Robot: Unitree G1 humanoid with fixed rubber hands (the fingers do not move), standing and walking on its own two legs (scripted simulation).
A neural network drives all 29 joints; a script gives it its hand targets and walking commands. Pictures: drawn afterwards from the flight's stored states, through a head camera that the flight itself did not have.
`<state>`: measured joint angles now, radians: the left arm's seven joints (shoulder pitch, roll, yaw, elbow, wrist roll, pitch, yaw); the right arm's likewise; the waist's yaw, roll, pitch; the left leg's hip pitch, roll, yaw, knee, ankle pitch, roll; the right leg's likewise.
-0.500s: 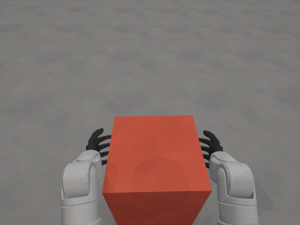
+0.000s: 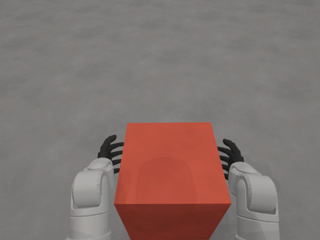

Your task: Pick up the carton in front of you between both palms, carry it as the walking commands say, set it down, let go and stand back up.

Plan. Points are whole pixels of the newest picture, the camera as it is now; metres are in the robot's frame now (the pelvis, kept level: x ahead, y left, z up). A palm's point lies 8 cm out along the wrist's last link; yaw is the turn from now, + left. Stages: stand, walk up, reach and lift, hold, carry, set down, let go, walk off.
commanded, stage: carry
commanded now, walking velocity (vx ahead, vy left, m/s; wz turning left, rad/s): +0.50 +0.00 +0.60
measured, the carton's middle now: (169, 183) +0.26 +0.00 -0.02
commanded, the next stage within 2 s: none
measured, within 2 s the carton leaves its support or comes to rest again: neither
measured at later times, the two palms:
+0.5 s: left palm (101, 76) +0.59 +0.23 +0.07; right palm (188, 70) +0.62 -0.07 +0.07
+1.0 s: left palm (101, 33) +0.89 +0.30 +0.08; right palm (164, 25) +0.99 +0.02 +0.06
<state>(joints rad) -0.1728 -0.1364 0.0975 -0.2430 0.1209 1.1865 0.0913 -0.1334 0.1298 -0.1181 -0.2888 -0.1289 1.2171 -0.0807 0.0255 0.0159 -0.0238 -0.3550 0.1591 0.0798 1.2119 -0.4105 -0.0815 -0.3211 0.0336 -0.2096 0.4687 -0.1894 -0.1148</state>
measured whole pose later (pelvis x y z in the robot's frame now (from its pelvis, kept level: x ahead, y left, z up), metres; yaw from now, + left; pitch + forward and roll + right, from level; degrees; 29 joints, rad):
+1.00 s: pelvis +0.69 +0.06 +0.00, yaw +23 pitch +4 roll -1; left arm -0.18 -0.14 0.09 -0.27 0.11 1.17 0.09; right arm -0.13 0.13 -0.12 -0.34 -0.12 1.22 -0.08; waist 0.01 0.04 -0.06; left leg -0.27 0.00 0.00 1.06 -0.39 0.04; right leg -0.41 -0.05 -0.20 0.45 -0.11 -0.05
